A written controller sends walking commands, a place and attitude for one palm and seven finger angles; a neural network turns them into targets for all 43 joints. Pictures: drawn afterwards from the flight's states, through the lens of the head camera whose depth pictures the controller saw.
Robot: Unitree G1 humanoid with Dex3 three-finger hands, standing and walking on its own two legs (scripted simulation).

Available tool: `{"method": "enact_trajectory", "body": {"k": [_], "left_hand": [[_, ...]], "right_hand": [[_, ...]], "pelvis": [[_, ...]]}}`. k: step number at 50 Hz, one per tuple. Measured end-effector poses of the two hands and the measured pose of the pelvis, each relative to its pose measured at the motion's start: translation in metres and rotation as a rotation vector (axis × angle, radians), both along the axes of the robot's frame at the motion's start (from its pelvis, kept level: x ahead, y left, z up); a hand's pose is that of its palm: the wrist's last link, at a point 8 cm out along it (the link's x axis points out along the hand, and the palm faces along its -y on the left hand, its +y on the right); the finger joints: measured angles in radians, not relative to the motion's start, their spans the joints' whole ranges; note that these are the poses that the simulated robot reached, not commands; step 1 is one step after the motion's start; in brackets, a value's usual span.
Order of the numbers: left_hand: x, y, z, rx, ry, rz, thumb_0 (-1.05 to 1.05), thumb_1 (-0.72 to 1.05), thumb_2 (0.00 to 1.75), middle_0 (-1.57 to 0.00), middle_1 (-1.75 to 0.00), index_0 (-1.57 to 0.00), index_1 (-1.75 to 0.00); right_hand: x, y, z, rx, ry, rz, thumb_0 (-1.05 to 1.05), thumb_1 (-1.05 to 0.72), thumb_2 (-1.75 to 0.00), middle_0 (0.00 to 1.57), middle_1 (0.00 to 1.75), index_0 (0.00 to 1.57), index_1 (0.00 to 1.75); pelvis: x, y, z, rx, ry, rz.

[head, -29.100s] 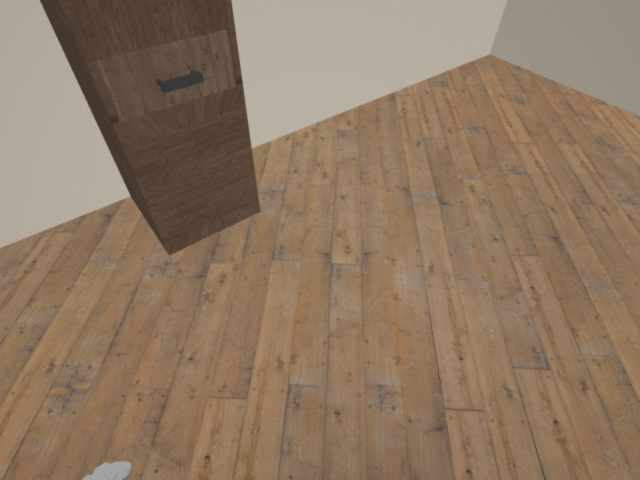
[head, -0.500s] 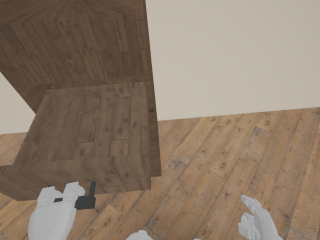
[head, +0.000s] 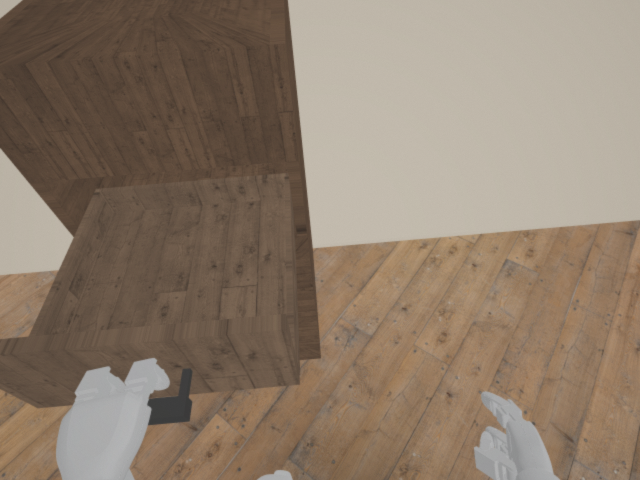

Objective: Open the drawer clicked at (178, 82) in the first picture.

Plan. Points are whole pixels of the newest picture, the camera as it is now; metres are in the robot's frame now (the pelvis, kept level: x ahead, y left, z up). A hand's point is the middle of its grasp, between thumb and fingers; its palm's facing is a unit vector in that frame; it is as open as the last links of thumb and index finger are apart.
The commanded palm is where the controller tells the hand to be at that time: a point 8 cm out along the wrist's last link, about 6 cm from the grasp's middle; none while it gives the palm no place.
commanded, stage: lift the hand off the handle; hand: left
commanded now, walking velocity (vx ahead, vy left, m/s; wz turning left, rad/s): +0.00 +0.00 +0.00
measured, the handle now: (141, 396) +0.22 +0.26 -0.02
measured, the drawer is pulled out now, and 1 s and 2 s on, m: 0.30 0.30 0.30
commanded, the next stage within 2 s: draw the hand back to the body in 1.96 s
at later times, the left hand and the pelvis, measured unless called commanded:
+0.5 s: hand (103, 432) +0.17 +0.27 +0.02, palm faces -0.01 -0.11 -0.99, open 13.6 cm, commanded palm +0.15 +0.26 +0.08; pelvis +0.01 +0.02 +0.01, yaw +0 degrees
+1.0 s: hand (98, 418) +0.17 +0.25 +0.06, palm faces +0.03 -0.13 -0.99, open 13.5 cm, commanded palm +0.16 +0.25 +0.12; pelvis +0.02 +0.02 +0.02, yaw -1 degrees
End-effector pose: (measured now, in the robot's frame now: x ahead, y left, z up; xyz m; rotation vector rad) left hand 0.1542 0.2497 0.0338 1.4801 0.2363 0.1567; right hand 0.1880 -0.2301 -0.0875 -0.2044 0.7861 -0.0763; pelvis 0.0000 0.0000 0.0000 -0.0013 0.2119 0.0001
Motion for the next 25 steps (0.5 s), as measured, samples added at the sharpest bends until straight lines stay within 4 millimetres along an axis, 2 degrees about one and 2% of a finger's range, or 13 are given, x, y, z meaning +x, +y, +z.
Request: {"method": "enact_trajectory", "body": {"k": [9, 17, 25], "left_hand": [[0.0, 0.003, 0.011, -0.009, -0.013, -0.018, 0.0, -0.49, 0.31, -0.34, -1.2, -0.37, -1.21], [-0.004, 0.014, 0.03, 0.009, -0.049, 0.013, 0.0, -0.49, 0.31, -0.33, -1.2, -0.37, -1.21], [-0.004, 0.016, 0.037, -0.027, -0.028, 0.027, 0.0, -0.49, 0.31, -0.32, -1.2, -0.36, -1.21]], "right_hand": [[0.008, 0.001, 0.009, -0.003, -0.016, 0.002, 0.01, -0.9, -0.9, 0.2, 0.3, 0.2, 0.3], [0.014, 0.015, 0.014, 0.025, -0.025, 0.024, 0.01, -0.9, -0.9, 0.2, 0.3, 0.2, 0.3], [0.02, 0.029, 0.021, 0.045, -0.039, 0.051, 0.01, -0.9, -0.9, 0.2, 0.3, 0.2, 0.3]], "pelvis": [[0.004, 0.005, 0.005, -0.003, -0.012, -0.005], [0.008, 0.011, 0.009, -0.007, -0.026, -0.004], [0.01, 0.017, 0.015, -0.01, -0.045, 0.0]]}}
